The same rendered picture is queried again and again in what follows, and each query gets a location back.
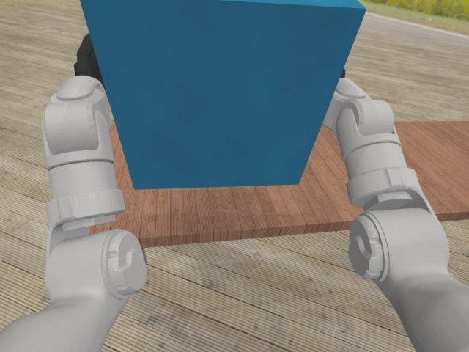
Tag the carton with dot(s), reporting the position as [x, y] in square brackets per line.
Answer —
[220, 93]

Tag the table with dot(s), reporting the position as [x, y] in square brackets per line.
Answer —
[438, 151]

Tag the robot left upper arm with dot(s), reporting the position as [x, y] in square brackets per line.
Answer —
[89, 280]

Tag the robot left forearm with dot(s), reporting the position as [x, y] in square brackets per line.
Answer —
[79, 160]

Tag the robot right forearm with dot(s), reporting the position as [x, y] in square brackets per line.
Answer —
[370, 147]

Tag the robot right upper arm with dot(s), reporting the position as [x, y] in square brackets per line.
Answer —
[404, 251]

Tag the left robot hand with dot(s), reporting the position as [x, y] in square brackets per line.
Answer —
[86, 64]

